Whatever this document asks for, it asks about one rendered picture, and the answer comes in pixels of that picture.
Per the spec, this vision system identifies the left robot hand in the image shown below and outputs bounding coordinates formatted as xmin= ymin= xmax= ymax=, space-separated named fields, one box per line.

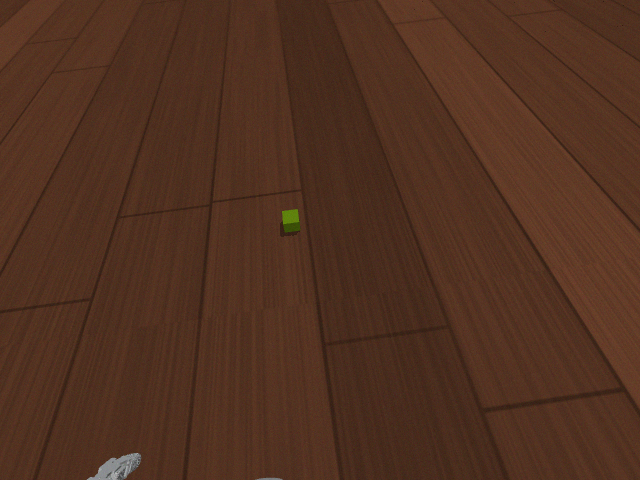
xmin=87 ymin=453 xmax=141 ymax=480

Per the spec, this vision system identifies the small box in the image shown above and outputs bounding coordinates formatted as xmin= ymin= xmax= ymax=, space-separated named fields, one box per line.
xmin=282 ymin=209 xmax=300 ymax=232

